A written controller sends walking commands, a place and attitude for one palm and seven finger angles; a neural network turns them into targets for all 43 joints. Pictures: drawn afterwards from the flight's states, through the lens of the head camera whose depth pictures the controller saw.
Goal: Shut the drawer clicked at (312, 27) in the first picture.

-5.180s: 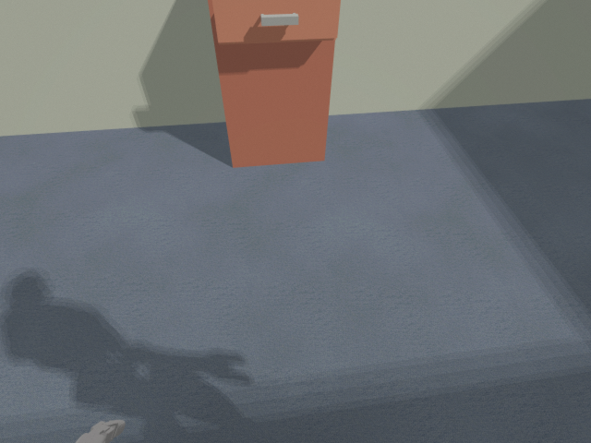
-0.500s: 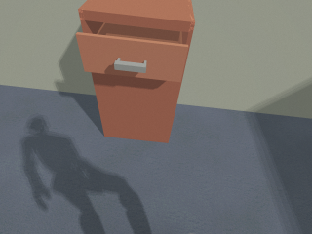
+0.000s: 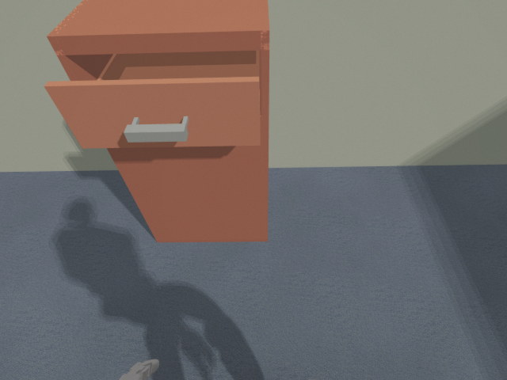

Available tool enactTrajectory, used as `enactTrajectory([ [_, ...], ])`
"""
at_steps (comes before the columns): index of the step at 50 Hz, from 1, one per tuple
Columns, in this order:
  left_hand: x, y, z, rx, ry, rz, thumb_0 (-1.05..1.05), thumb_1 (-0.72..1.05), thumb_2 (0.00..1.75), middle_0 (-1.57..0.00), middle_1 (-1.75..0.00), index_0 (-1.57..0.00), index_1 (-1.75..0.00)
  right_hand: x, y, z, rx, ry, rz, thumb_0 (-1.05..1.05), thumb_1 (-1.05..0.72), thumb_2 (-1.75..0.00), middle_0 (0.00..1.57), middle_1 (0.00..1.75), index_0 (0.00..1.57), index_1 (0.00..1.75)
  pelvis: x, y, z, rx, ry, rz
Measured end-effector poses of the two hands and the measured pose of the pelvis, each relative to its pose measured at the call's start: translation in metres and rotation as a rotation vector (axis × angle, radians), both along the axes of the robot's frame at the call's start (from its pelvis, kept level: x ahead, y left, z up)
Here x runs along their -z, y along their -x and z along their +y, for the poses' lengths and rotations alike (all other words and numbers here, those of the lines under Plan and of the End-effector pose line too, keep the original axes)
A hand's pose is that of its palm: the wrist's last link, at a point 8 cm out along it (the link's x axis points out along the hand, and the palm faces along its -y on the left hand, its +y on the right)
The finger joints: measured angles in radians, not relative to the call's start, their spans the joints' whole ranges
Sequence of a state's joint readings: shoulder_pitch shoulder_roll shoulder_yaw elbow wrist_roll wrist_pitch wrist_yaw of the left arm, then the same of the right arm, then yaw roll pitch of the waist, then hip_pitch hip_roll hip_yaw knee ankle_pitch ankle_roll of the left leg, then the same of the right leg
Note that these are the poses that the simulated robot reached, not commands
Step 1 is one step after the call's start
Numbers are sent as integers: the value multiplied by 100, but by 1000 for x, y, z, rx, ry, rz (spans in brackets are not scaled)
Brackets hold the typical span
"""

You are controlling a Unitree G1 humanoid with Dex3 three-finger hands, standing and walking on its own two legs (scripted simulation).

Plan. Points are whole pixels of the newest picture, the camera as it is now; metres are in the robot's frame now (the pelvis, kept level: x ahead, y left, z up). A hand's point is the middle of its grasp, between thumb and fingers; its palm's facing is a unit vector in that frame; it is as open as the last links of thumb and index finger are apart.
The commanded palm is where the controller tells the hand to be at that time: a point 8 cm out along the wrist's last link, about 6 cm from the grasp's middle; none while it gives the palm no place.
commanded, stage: take the last steps up to it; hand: left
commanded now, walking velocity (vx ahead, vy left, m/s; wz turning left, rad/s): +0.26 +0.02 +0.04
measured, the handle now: (158, 126) +0.63 +0.23 +0.04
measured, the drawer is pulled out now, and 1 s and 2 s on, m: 0.13 0.13 0.13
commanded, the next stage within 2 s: come to a stop and stand still in 0.34 s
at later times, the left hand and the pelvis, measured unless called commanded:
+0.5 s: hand out of the picture +0.07 +0.19 -0.17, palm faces +0.10 -0.99 -0.14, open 7.4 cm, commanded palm none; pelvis +0.13 +0.04 +0.01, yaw -1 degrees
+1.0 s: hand (165, 343) +0.21 +0.18 -0.15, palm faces +0.01 -0.96 -0.26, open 7.4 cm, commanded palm none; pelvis +0.14 -0.01 +0.01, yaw +0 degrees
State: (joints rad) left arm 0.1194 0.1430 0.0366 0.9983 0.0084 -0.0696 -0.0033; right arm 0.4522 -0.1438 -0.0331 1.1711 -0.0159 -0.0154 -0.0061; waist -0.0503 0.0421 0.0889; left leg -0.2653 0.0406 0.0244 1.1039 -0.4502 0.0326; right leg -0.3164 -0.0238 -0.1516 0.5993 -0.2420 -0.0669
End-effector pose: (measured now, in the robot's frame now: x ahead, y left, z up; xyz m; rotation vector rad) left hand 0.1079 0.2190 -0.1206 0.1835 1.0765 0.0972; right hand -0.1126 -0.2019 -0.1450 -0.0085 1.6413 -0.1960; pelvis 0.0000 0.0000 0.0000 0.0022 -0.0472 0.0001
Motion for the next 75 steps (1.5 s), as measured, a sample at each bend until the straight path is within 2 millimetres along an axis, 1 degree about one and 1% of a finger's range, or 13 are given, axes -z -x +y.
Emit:
enactTrajectory([
  [6, -9, 19, 7, -89, -39, 88, -2, 95, 89, -20, -30, -20, -30, -7, -123, -31, -72, 47, -234, 1, -91, -90, 20, 30, 20, 29, -14, -31, -8, -12, 6, 10],
  [12, -2, 47, 9, -130, -9, 229, -1, 93, 89, -20, -30, -20, -30, -20, -228, -31, -138, 63, -403, 1, -91, -90, 19, 30, 20, 29, -18, -64, -2, -10, 17, 24],
  [18, 12, 68, 11, -203, 57, 360, 0, 91, 89, -20, -30, -20, -30, -28, -307, -5, -229, 71, -474, 1, -91, -90, 19, 30, 20, 29, -13, -101, 18, -16, 32, 28],
  [22, 25, 66, 19, -211, 87, 442, 1, 91, 89, -20, -30, -20, -30, -26, -336, 16, -250, 83, -506, 1, -91, -90, 19, 30, 20, 29, -5, -122, 33, -3, 16, 21],
  [25, 22, 46, 26, -181, 80, 451, 1, 91, 89, -20, -30, -20, -30, -28, -335, 24, -208, 92, -496, 0, -91, -90, 20, 30, 20, 30, -10, -134, 39, 13, 7, 16],
  [29, 18, 4, 33, -150, 62, 398, 1, 91, 89, -20, -30, -20, -30, -31, -332, 18, -179, 127, -449, -2, -95, -90, 20, 30, 20, 30, -14, -144, 42, 13, -3, 19],
  [36, 16, -61, 33, -105, 5, 296, 1, 91, 89, -20, -30, -20, -30, -18, -312, 1, -139, 113, -332, -1, -94, -90, 20, 30, 20, 30, -12, -156, 27, 14, -20, 20],
  [41, 7, -87, 27, -74, -62, 246, 1, 92, 89, -20, -30, -20, -30, -1, -296, -17, -86, 77, -286, 0, -92, -90, 20, 30, 20, 30, -7, -157, 6, 24, -23, 24],
  [46, -3, -98, 14, -58, -83, 205, 1, 91, 89, -20, -30, -20, -30, 4, -280, -29, -69, 54, -239, 1, -91, -90, 20, 30, 20, 30, -9, -152, -4, 9, -19, 34],
  [54, -7, -91, 7, -82, -48, 154, 1, 90, 89, -20, -30, -20, -30, -4, -267, -31, -112, 53, -221, 1, -91, -90, 20, 30, 20, 30, -15, -132, -2, -4, -26, 43],
  [62, 12, -45, 34, -119, -3, 200, 1, 90, 89, -20, -30, -20, -30, -14, -256, -11, -151, 104, -297, 1, -91, -90, 20, 30, 20, 30, -10, -109, 21, -1, -3, 28],
  [69, 13, -7, 44, -123, 19, 287, 1, 90, 89, -20, -30, -20, -30, -23, -231, 12, -141, 87, -270, 1, -90, -90, 20, 30, 20, 30, -17, -112, 30, 3, -2, 27],
  [75, 9, 5, 31, -110, 6, 370, 1, 91, 90, -19, -30, -20, -30, -15, -214, 14, -103, 52, -213, 1, -90, -90, 20, 30, 20, 30, -16, -118, 20, 14, -25, 48],
])
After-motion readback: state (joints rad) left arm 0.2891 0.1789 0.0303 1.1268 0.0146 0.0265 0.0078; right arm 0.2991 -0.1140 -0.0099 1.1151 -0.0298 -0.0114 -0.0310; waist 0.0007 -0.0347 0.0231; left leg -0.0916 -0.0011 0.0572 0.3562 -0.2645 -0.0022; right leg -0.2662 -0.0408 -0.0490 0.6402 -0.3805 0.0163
